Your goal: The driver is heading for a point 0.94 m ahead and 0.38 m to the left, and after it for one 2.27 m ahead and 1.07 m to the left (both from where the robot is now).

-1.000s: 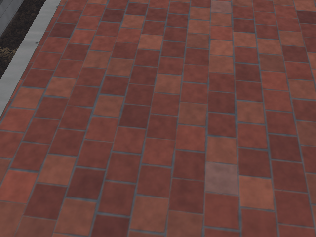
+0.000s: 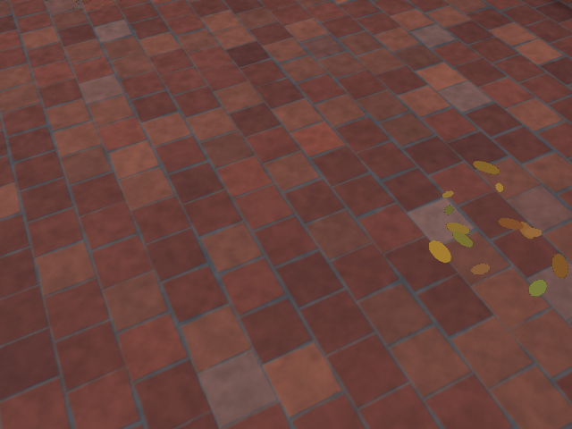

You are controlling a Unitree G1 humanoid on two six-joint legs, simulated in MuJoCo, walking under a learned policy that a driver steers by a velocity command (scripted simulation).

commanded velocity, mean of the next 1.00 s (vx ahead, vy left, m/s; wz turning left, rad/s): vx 0.91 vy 0.00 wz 0.75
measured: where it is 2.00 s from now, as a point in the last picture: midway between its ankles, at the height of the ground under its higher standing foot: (44, 151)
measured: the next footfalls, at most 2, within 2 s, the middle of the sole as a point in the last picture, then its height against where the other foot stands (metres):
left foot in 0.36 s outside the picture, level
right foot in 0.80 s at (196, 315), level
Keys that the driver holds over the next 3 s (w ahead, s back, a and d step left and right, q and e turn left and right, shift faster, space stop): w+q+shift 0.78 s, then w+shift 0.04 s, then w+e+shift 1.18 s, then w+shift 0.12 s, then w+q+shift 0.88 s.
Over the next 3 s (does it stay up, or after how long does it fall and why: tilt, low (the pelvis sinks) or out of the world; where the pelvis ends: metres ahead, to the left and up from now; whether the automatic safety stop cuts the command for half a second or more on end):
stays up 2.34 0.89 -0.03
